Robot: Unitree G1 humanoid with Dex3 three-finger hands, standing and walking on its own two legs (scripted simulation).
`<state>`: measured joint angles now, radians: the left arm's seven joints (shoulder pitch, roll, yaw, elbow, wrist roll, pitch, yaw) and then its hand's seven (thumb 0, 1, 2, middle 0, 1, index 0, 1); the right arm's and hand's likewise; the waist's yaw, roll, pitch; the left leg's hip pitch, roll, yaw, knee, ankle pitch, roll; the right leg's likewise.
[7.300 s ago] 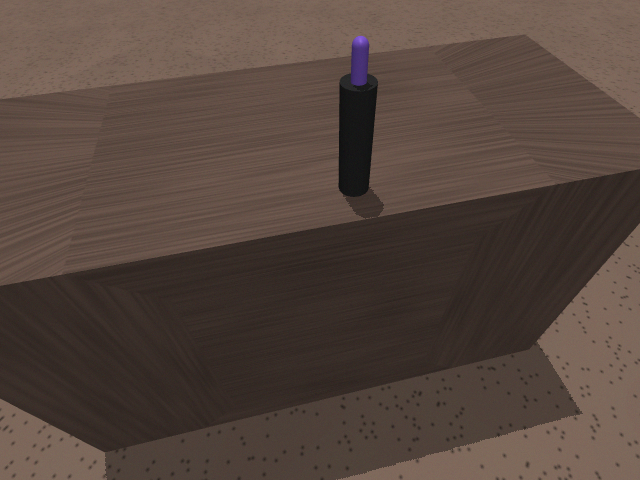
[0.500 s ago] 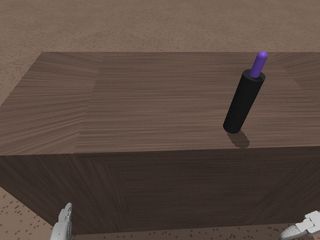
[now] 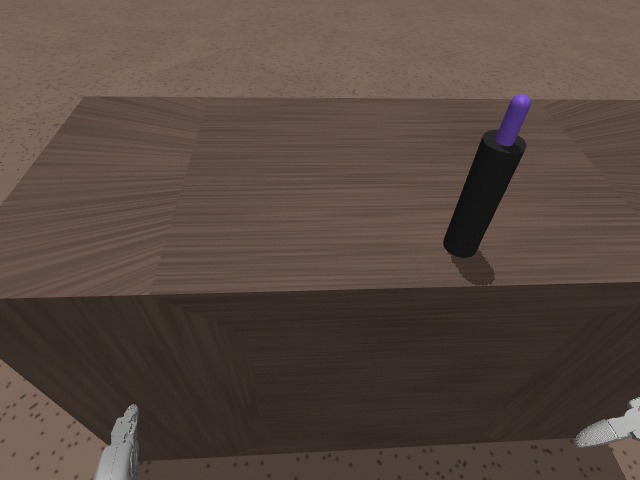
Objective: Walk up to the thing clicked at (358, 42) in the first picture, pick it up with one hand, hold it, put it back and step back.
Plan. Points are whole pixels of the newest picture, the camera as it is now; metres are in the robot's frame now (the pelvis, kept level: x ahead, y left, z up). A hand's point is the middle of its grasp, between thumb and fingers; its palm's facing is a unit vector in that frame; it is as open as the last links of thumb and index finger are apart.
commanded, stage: rise first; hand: right
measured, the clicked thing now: (486, 183) +0.45 -0.21 +0.15
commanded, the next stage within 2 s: go down in 0.22 s
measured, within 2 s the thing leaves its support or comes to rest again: neither
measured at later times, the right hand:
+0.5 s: hand out of the picture +0.20 -0.25 +0.19, palm faces +0.43 +0.80 -0.42, open 17.4 cm
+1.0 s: hand out of the picture +0.27 -0.32 +0.19, palm faces +0.30 +0.91 -0.28, open 17.6 cm
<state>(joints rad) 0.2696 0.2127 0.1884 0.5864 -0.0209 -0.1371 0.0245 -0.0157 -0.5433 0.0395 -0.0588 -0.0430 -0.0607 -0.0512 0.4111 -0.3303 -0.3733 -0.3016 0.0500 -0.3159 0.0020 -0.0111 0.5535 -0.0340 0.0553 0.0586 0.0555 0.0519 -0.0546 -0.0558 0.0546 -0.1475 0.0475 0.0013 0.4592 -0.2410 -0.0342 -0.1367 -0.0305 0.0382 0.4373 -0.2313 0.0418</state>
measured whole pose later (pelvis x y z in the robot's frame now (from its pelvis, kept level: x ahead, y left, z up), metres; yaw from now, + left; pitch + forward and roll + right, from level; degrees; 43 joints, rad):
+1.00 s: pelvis +0.01 +0.00 +0.00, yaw -1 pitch -1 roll +0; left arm 0.21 0.21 0.09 0.71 -0.01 -0.14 0.14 -0.01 -0.52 0.04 -0.05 -0.04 -0.06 -0.04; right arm -0.05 -0.50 -0.57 0.16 0.22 -0.13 0.34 -0.01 0.58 -0.05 0.03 0.06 0.04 0.05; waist -0.03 -0.04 -0.02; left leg -0.19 0.05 0.01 0.48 -0.26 -0.04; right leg -0.19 -0.03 0.05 0.47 -0.25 0.04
